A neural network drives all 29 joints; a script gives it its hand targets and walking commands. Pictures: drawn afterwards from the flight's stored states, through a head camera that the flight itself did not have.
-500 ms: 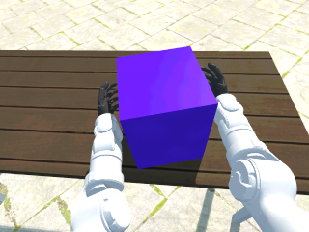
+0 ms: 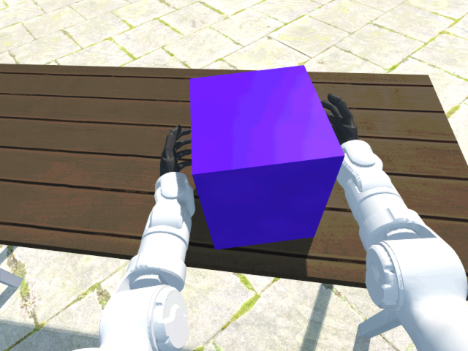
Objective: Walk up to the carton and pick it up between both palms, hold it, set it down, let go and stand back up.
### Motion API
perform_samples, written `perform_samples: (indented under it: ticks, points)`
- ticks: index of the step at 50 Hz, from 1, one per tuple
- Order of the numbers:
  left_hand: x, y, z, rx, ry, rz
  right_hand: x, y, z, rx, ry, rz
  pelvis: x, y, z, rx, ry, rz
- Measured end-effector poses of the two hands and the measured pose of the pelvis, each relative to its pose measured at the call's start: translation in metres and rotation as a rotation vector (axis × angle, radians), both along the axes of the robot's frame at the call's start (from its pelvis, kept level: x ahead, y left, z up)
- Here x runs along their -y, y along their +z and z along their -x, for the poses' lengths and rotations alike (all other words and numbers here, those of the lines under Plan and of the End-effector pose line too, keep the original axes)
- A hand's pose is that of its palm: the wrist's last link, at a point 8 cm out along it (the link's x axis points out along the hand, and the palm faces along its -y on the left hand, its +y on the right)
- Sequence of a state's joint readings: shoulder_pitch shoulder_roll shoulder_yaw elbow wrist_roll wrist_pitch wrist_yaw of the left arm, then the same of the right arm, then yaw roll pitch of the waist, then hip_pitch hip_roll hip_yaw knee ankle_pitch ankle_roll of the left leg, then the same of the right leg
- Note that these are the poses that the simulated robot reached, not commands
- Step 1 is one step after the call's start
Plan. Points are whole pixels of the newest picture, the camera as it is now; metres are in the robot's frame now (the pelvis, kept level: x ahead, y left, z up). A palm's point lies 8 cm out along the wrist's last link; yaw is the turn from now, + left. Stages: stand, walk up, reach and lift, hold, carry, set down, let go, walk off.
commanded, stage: set down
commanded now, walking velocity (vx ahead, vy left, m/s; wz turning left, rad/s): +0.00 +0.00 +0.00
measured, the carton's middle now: (256, 163) +0.45 +0.06 +0.05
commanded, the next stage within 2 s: none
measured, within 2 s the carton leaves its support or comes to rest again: neither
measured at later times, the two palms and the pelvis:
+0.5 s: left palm (170, 195) +0.35 +0.19 +0.06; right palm (350, 167) +0.44 -0.11 +0.08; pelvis -0.02 +0.00 +0.00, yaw +0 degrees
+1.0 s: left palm (157, 225) +0.29 +0.19 +0.07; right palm (369, 202) +0.38 -0.13 +0.07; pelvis -0.05 +0.00 +0.00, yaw -1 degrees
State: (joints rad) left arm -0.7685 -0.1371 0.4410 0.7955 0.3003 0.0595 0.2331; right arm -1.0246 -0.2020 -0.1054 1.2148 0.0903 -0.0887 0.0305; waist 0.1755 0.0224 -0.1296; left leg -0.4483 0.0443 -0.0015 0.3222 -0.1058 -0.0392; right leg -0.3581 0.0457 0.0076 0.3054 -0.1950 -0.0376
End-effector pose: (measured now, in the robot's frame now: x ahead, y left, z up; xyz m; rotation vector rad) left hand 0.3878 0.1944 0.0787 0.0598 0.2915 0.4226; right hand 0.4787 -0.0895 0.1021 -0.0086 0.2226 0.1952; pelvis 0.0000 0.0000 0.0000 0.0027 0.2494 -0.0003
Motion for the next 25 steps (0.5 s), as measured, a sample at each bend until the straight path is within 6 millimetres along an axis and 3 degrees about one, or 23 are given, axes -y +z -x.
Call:
perform_samples:
  ticks: [14, 25]
  points:
    - [0.006, -0.003, 0.009, -0.021, -0.035, 0.005, 0.003, -0.006, 0.009, -0.021, 0.011, 0.033, 0.0, 0.0, 0.008, 0.006, -0.002, 0.003]
    - [0.006, -0.015, 0.04, -0.059, -0.028, -0.001, 0.016, -0.025, 0.038, -0.053, 0.011, 0.058, 0.004, 0.001, 0.021, 0.028, -0.004, 0.003]
